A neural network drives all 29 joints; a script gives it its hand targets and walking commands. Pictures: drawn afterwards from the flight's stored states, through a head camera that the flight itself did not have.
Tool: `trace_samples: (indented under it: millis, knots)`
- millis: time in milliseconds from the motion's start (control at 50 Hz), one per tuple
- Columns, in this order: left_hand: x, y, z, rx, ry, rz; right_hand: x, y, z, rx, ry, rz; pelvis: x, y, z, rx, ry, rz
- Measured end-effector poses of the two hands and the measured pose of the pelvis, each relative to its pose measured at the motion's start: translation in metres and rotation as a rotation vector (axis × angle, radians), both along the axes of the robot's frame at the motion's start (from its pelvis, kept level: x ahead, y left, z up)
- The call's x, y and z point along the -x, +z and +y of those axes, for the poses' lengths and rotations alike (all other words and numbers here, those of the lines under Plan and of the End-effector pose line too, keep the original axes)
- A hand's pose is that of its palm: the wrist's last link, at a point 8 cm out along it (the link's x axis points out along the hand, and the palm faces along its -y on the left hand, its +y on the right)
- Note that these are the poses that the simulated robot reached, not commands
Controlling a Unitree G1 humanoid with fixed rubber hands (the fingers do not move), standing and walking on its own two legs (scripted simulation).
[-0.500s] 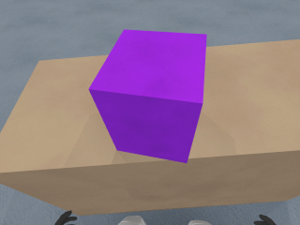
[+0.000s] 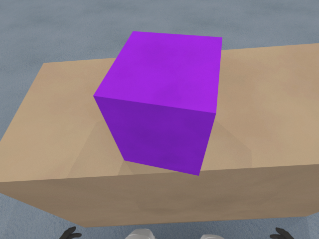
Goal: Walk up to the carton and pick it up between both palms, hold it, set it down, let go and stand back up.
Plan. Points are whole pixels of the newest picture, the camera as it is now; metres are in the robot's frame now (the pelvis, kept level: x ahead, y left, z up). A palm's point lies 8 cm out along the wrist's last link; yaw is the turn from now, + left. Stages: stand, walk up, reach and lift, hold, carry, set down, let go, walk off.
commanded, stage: walk up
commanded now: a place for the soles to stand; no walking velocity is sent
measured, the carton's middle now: (167, 106) +0.37 +0.00 +0.12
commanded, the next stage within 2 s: stand in 1.30 s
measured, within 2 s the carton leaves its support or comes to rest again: neither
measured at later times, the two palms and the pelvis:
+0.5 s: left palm out of the picture +0.07 +0.30 -0.11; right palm out of the picture +0.08 -0.30 -0.12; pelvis -0.01 +0.00 +0.00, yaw +2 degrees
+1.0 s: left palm out of the picture +0.06 +0.31 -0.11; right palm out of the picture +0.07 -0.28 -0.12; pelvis -0.02 +0.01 +0.00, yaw +3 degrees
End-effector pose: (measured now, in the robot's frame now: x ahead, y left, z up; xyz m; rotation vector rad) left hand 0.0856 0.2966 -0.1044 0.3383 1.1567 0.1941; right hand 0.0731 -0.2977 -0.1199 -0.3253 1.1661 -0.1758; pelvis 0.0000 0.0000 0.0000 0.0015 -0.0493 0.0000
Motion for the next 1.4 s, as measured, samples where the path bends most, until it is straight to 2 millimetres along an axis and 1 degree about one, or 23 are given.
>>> trace_samples:
  millis: [80, 140, 220, 300, 380, 520, 580, 660, 780, 860, 1020, 1080, 1160, 1240, 1280, 1340, 1400]
  knots:
    - [-0.003, -0.004, 0.003, 0.005, 0.001, -0.001, 0.001, -0.001, 0.003, 0.005, 0.006, 0.012, 0.001, -0.002, 0.004, -0.002, 0.007, 0.001]
    - [-0.003, -0.002, 0.002, 0.002, 0.008, -0.012, 0.000, -0.003, 0.003, 0.003, 0.016, 0.011, 0.003, -0.002, 0.002, -0.005, 0.016, -0.003]
    - [0.005, 0.000, -0.003, -0.003, 0.018, -0.010, -0.006, -0.002, -0.002, -0.002, 0.027, -0.004, 0.005, -0.002, -0.005, -0.004, 0.019, -0.006]
    - [0.012, 0.001, -0.001, -0.006, 0.025, 0.003, -0.009, -0.002, 0.000, -0.005, 0.031, -0.008, 0.004, -0.001, -0.003, -0.007, 0.022, -0.008]
    - [0.011, -0.005, 0.003, 0.004, 0.024, 0.006, -0.004, -0.003, 0.003, 0.005, 0.032, 0.012, 0.006, -0.003, 0.002, -0.005, 0.028, -0.001]
    - [0.017, -0.002, 0.000, 0.008, 0.034, -0.002, -0.006, 0.002, 0.000, 0.009, 0.043, 0.012, 0.008, 0.001, -0.002, -0.001, 0.036, 0.000]
    - [0.019, -0.003, 0.002, 0.011, 0.037, 0.002, -0.007, 0.003, 0.002, 0.012, 0.043, 0.009, 0.007, 0.001, 0.000, 0.002, 0.037, 0.001]
    - [0.018, -0.004, 0.006, 0.014, 0.036, -0.006, -0.006, 0.003, 0.006, 0.015, 0.044, 0.010, 0.009, 0.000, 0.005, 0.006, 0.039, -0.001]
    - [0.020, -0.003, 0.003, 0.015, 0.038, -0.012, -0.004, 0.005, 0.004, 0.016, 0.046, 0.006, 0.011, 0.001, 0.002, 0.006, 0.039, -0.002]
    - [0.021, -0.003, 0.006, 0.014, 0.040, -0.012, -0.004, 0.005, 0.006, 0.016, 0.048, 0.005, 0.012, 0.001, 0.004, 0.006, 0.042, -0.004]
    - [0.024, -0.003, 0.017, 0.008, 0.049, -0.035, 0.004, 0.001, 0.017, 0.013, 0.059, -0.003, 0.025, -0.003, 0.013, 0.003, 0.055, -0.019]
    - [0.032, -0.003, 0.013, 0.006, 0.059, -0.035, 0.007, 0.000, 0.013, 0.011, 0.072, -0.004, 0.031, -0.004, 0.009, 0.001, 0.065, -0.016]
    - [0.056, -0.004, 0.006, 0.000, 0.071, -0.007, 0.005, -0.001, 0.008, 0.002, 0.079, -0.016, 0.039, -0.003, 0.001, -0.004, 0.066, -0.021]
    - [0.077, 0.000, 0.009, -0.009, 0.086, 0.021, 0.007, 0.000, 0.011, -0.005, 0.087, -0.015, 0.044, 0.000, 0.002, -0.013, 0.073, -0.018]
    - [0.083, -0.002, 0.011, -0.010, 0.089, 0.031, 0.011, -0.001, 0.015, -0.005, 0.092, -0.007, 0.048, -0.001, 0.005, -0.011, 0.077, -0.006]
    - [0.089, -0.011, 0.016, 0.000, 0.089, 0.038, 0.020, -0.006, 0.019, 0.004, 0.094, 0.010, 0.055, -0.007, 0.011, -0.006, 0.082, 0.000]
    - [0.094, -0.011, 0.017, 0.006, 0.097, 0.032, 0.028, -0.004, 0.019, 0.011, 0.097, 0.028, 0.061, -0.005, 0.012, -0.008, 0.088, -0.011]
